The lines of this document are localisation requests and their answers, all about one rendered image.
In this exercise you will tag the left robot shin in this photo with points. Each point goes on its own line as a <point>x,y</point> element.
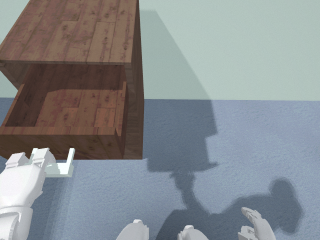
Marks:
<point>137,221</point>

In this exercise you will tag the left robot hand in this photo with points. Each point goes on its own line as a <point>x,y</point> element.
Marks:
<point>21,184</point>

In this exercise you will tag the cabinet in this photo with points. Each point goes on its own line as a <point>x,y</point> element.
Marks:
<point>83,32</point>

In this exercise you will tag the robot left forearm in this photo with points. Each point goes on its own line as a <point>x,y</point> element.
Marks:
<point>15,222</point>

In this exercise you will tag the right robot hand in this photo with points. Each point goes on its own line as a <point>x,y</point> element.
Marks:
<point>261,230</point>

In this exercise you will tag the drawer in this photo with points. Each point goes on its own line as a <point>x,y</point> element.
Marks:
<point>63,106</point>

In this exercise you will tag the robot shin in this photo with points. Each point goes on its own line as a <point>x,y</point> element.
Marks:
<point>137,221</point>
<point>188,227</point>

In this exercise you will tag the right robot shin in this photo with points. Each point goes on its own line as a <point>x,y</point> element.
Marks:
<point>188,227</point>

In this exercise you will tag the handle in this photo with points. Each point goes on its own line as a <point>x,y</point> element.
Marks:
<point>57,170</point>

